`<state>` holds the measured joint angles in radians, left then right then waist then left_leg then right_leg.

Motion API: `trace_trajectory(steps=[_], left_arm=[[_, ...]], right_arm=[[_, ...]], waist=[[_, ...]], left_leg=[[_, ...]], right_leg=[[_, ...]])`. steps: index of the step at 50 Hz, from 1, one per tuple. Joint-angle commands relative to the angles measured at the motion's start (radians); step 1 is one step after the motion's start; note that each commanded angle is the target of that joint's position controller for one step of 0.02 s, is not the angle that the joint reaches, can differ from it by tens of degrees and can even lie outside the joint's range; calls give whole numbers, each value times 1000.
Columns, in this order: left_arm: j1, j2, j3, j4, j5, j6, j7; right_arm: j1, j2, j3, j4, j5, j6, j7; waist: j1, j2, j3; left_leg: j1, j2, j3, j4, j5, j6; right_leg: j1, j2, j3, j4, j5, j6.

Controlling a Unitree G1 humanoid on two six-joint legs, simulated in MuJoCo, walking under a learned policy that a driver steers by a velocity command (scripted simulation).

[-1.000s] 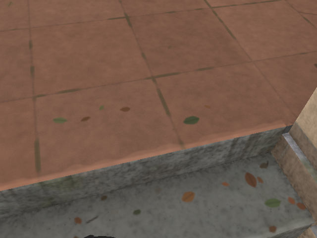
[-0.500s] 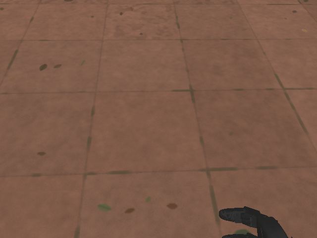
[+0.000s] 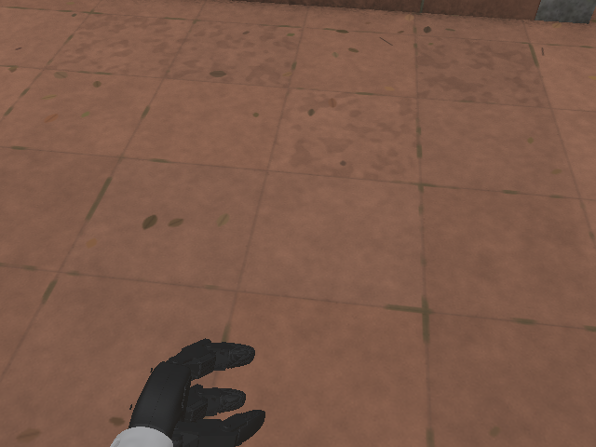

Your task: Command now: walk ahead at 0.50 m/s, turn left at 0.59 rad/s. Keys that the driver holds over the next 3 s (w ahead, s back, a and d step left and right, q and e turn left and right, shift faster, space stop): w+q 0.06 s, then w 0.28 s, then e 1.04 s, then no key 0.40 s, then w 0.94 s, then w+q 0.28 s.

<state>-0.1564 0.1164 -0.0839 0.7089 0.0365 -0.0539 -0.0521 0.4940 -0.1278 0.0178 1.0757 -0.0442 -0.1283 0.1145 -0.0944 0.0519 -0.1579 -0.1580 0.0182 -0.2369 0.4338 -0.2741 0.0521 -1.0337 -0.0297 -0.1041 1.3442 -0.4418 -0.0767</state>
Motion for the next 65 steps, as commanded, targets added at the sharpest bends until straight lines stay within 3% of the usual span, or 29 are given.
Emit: trace_trajectory(steps=[1,2,3,5,6,7,8,12,13,16,20,23,25,26,27,28,29,31,33,36,40,45,46,47,48,49,50,53,65], left_arm=[[606,328,107,74,38,-13,39],[641,333,113,101,31,-35,51],[538,313,105,105,10,-43,37],[452,98,73,203,5,-34,18],[412,-9,50,216,11,-35,17],[380,-39,44,235,9,-40,26],[347,-34,49,245,9,-47,36],[313,71,80,232,34,-90,22],[277,87,74,216,39,-100,20],[396,117,75,220,45,-108,15],[636,146,97,289,0,-120,-7],[602,207,135,285,-41,-99,-6],[558,215,157,251,-49,-77,2],[529,187,157,225,-51,-72,12],[671,57,124,201,-42,-72,36],[665,-3,94,159,-39,-74,48],[489,50,115,110,-24,-66,35],[576,105,148,166,14,-45,37],[570,80,148,147,31,-44,36],[477,61,143,94,-6,-42,-1],[451,88,147,80,7,-46,-10],[446,156,162,66,-28,-60,2],[397,214,197,12,-74,-18,37],[399,310,222,1,-43,-7,56],[424,380,242,-21,-31,8,72],[482,362,238,-38,-11,16,66],[479,337,230,-55,-10,14,56],[329,271,209,-105,-54,24,78],[292,278,213,-182,-42,70,91]], right_arm=[[-15,-62,-23,-106,-22,4,4],[-171,-91,-58,-118,-5,22,3],[-188,-117,-69,-111,8,23,-13],[-208,-79,-58,-120,-8,23,-38],[-278,-60,-49,-168,-6,30,-43],[-289,-44,-42,-179,-11,42,-42],[-293,-20,-29,-182,-4,50,-40],[-457,-124,-42,-264,-2,43,-15],[-452,-148,-54,-283,-19,43,-16],[-483,-128,-54,-295,-18,49,-22],[-661,-103,-67,-376,10,64,-27],[-712,-107,-85,-398,-6,56,-57],[-653,-152,-106,-366,17,33,-79],[-568,-215,-131,-343,31,13,-97],[-519,-280,-145,-344,18,2,-109],[-333,-279,-146,-325,14,12,-133],[-198,-274,-162,-282,-1,13,-158],[-400,-265,-184,-328,21,-1,-173],[-508,-166,-160,-373,33,4,-165],[-521,-172,-164,-398,-6,6,-178],[-527,-229,-184,-398,7,1,-161],[-538,-254,-191,-399,6,3,-152],[-427,-230,-164,-330,101,73,-166],[-385,-175,-159,-335,96,103,-176],[-410,-158,-149,-372,56,114,-180],[-483,-164,-144,-408,49,126,-186],[-514,-176,-143,-413,53,128,-177],[-515,-194,-142,-401,44,125,-178],[-475,-163,-104,-441,60,111,-175]], waist=[[289,-408,-403],[326,-362,-127],[263,-295,40],[140,-72,80],[100,-40,88],[68,-42,93],[51,-73,113],[73,-70,97],[39,-133,96],[91,-71,88],[158,-134,146],[123,-174,140],[82,-146,67],[70,-136,-41],[139,31,-266],[63,190,-360],[-19,178,-243],[87,63,-22],[143,38,16],[137,-7,-36],[152,30,32],[157,13,26],[178,103,-4],[128,-64,12],[114,-325,50],[172,-359,3],[176,-251,-28],[109,-138,-7],[118,-233,7]], left_leg=[[-690,-141,-42,802,135,68],[-865,-119,-91,1252,195,78],[-910,-71,-14,1388,261,82],[-868,-26,50,1418,253,109],[-855,-1,45,1473,241,132],[-881,11,32,1431,223,144],[-908,10,23,1404,194,161],[-772,72,178,974,229,113],[-734,96,174,967,262,94],[-653,121,215,645,389,49],[-479,38,319,330,257,-11],[-494,17,292,101,161,-23],[-287,13,285,-56,416,32],[-68,30,278,1,563,94],[337,201,187,165,1047,270],[584,408,-92,46,1075,416],[546,442,-151,-59,942,378],[129,363,52,-129,632,250],[-37,332,165,-194,584,232],[-32,295,267,-225,584,208],[-66,300,328,-246,528,195],[64,345,326,-156,384,150],[113,241,419,36,437,47],[-26,162,469,201,319,-25],[-309,50,495,406,-127,-98],[-505,-12,358,624,-385,-117],[-567,-6,257,744,-364,-100],[-582,30,176,727,-172,-94],[-323,-59,180,329,-115,-99]], right_leg=[[1128,-340,1055,-746,-193,-314],[898,-333,1137,-877,-624,-230],[689,-334,1003,-896,-649,-227],[581,-324,685,-823,-273,-211],[531,-316,642,-862,-164,-207],[527,-284,580,-881,-121,-192],[516,-244,490,-905,-61,-174],[551,-159,130,-1082,148,-105],[550,-178,141,-1105,255,-107],[710,-178,40,-1122,382,-111],[876,-203,64,-1101,664,-141],[1108,-244,126,-1018,896,-119],[1104,-212,121,-922,1048,-72],[1027,-157,92,-842,989,-22],[813,-88,47,-695,665,47],[526,36,28,-495,99,121],[349,72,67,-258,-250,130],[390,-34,168,-50,-127,109],[465,-37,145,-79,-72,117],[478,-43,114,-110,17,135],[576,-76,106,-415,85,117],[630,-48,99,-726,253,56],[654,-30,65,-867,353,26],[756,-88,201,-870,742,-17],[893,-235,430,-886,1071,-115],[979,-322,567,-921,1009,-238],[990,-306,566,-936,912,-246],[895,-216,473,-953,666,-155],[781,-111,565,-943,382,-123]])
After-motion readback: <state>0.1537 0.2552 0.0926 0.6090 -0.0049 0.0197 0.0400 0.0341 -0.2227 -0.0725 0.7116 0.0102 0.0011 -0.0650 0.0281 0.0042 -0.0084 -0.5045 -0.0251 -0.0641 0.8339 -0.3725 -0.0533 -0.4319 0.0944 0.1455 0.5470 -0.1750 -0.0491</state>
